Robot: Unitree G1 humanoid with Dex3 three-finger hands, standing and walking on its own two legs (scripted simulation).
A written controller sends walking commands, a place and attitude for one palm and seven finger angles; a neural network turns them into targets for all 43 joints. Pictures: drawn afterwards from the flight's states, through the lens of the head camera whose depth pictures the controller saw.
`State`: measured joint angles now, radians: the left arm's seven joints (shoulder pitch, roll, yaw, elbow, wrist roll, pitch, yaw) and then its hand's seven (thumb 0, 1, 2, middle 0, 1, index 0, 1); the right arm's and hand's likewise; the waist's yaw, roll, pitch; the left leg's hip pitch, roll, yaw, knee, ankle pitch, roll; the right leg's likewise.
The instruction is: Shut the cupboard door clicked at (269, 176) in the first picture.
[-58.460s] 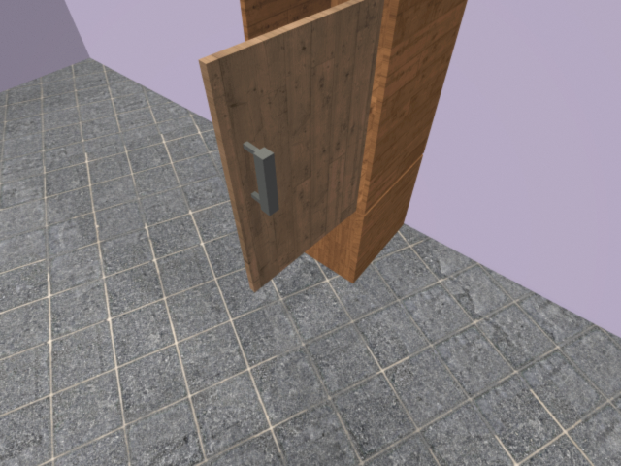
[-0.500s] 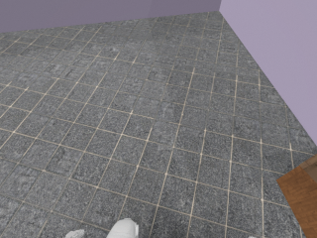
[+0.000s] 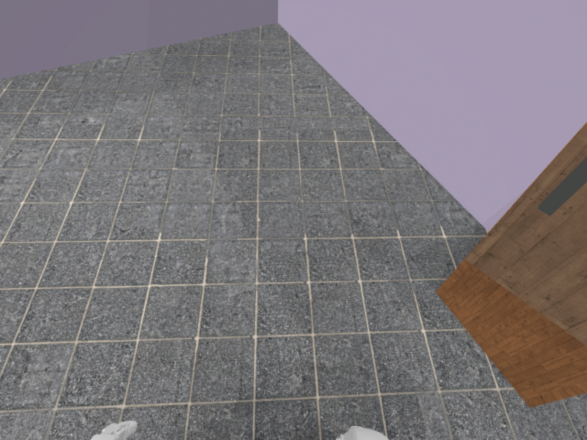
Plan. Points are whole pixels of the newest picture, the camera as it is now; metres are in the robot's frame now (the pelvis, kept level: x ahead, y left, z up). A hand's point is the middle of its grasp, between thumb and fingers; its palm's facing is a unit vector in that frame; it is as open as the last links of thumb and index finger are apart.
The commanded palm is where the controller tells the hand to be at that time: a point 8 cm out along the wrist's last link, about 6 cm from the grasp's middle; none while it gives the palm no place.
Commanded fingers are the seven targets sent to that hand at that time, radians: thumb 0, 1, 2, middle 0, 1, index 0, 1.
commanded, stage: turn to face it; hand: left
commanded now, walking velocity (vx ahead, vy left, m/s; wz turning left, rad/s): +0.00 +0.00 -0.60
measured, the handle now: (574, 179) +0.55 -0.46 +0.03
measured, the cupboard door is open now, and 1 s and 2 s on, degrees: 17 17 17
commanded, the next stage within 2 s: take the last steps up to it in 1.18 s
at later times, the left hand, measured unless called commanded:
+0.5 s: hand (197, 436) +0.14 +0.15 -0.17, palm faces -0.21 -0.95 -0.22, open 7.4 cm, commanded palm none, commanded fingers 0.00 0.90 0.90 -0.20 -0.30 -0.20 -0.30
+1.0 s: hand (257, 367) +0.24 +0.07 -0.16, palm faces -0.51 -0.80 -0.30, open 7.4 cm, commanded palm none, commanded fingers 0.00 0.90 0.90 -0.20 -0.30 -0.20 -0.30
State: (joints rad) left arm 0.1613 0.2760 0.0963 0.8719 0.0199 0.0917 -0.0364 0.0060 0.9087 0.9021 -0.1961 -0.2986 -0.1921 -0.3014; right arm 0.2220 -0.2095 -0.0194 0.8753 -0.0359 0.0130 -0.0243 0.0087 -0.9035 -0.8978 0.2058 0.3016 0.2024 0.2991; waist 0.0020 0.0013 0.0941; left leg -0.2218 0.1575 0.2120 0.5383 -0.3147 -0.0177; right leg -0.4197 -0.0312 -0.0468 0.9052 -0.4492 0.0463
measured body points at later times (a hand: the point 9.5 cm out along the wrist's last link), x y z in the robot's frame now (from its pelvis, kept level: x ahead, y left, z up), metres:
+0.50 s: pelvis +0.03 -0.02 +0.00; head +0.08 -0.03 +0.44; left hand +0.15 +0.20 -0.15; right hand +0.08 -0.30 -0.13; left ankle +0.06 +0.11 -0.71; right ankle +0.00 -0.13 -0.74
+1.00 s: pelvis +0.03 -0.05 -0.02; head +0.05 -0.10 +0.43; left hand +0.27 +0.11 -0.14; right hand -0.08 -0.30 -0.18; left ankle +0.06 +0.10 -0.71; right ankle -0.03 -0.14 -0.74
